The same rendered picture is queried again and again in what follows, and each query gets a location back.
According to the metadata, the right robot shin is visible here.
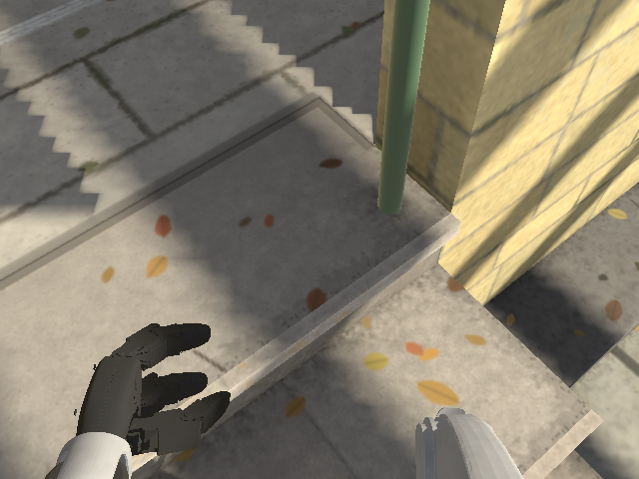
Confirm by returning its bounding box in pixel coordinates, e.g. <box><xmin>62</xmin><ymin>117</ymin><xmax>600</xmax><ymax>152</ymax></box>
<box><xmin>434</xmin><ymin>407</ymin><xmax>493</xmax><ymax>430</ymax></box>

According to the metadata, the robot left hand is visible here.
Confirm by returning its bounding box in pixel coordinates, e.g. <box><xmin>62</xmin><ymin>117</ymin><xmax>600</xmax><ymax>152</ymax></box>
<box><xmin>74</xmin><ymin>323</ymin><xmax>231</xmax><ymax>456</ymax></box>

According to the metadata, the robot left forearm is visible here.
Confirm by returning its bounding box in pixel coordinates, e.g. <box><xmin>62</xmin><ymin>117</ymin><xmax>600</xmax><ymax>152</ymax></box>
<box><xmin>45</xmin><ymin>432</ymin><xmax>132</xmax><ymax>479</ymax></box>

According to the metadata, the robot right thigh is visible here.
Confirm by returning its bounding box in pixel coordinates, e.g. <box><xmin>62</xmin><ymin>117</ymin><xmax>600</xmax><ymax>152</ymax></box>
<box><xmin>415</xmin><ymin>414</ymin><xmax>524</xmax><ymax>479</ymax></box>

